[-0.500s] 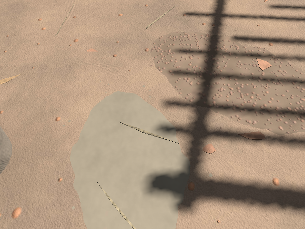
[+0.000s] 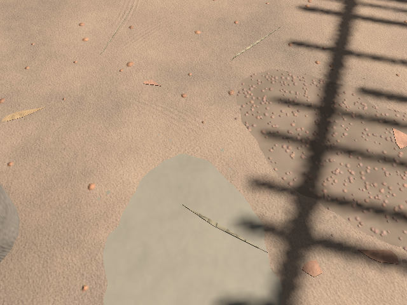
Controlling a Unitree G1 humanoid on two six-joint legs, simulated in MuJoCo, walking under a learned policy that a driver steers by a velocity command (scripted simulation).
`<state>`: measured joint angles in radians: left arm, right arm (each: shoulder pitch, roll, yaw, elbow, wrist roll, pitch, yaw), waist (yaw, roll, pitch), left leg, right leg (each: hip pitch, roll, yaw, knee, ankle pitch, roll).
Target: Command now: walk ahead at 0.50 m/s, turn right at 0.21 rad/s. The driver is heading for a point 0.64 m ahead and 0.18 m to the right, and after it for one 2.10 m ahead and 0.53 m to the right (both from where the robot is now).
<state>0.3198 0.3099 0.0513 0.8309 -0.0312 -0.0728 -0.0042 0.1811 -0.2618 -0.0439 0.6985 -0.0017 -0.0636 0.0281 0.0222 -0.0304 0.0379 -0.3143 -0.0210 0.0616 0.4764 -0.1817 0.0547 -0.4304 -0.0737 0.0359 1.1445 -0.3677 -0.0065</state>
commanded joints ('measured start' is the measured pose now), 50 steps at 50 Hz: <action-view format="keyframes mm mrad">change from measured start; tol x32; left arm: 1 33 67 24 -53 2 12 4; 50 -72 101 31 -202 25 2 10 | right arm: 1 24 -95 -34 -20 -9 -37 0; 50 75 -116 -30 17 -5 -42 -4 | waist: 1 -9 141 -59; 15 -96 63 69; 22 88 -141 -441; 50 -58 102 -24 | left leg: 1 162 263 -237 -314 105 161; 14 389 301 78 -314 341 102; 19 393 273 154 148 927 33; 22 -427 -35 -134 951 -417 -78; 37 -169 40 -116 94 290 -127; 44 198 111 -165 -8 138 35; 46 649 416 -849 -170 -239 260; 50 252 276 -489 -256 -150 163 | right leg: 1 -174 -72 60 16 118 11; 15 -294 -13 -53 -519 343 -42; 19 98 131 -153 -559 209 -135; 22 875 -272 828 -817 34 -447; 30 220 -75 275 -922 500 -303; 41 310 -93 326 -790 289 -191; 44 267 -5 262 -486 440 -128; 46 -253 169 122 68 -209 -17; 50 -305 2 84 23 28 -24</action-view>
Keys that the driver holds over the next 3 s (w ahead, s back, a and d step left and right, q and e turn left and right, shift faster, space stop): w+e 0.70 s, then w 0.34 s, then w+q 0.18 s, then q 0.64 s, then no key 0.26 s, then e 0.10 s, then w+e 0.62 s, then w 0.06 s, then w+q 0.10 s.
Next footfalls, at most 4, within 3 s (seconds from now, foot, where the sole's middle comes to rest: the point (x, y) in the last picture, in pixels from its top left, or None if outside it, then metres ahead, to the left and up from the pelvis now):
0.40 right None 0.36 -0.17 -0.77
0.88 left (229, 243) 0.69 -0.07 -0.77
1.34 right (316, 215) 0.81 -0.40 -0.77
1.78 left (247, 198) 0.88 -0.14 -0.77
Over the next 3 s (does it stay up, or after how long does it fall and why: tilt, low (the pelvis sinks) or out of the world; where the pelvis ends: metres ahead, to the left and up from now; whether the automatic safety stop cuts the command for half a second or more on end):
stays up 1.05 -0.39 -0.01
